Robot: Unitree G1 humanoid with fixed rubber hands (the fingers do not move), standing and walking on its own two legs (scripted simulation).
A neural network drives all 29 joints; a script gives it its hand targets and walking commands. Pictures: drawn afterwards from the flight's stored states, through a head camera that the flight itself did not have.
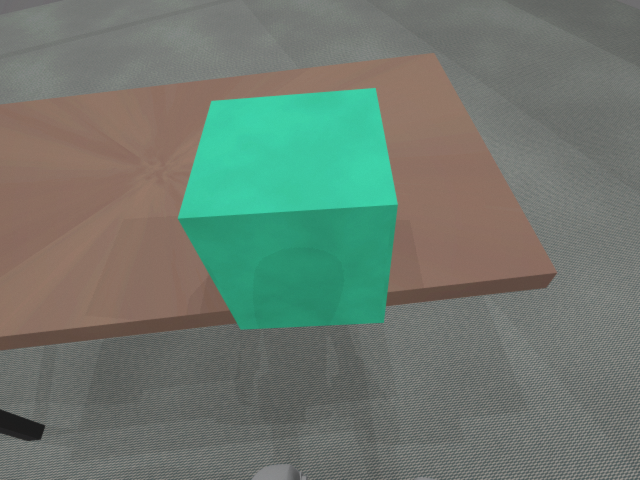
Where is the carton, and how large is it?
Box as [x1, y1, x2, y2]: [178, 88, 397, 329]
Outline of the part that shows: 375,88 211,101 178,219 241,329 383,322 397,203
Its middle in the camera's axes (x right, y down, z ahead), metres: -0.03 -0.03 +0.52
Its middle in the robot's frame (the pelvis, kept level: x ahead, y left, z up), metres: +0.43 +0.04 +0.08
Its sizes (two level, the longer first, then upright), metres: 0.210 0.200 0.250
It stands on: a table, 0.72 m high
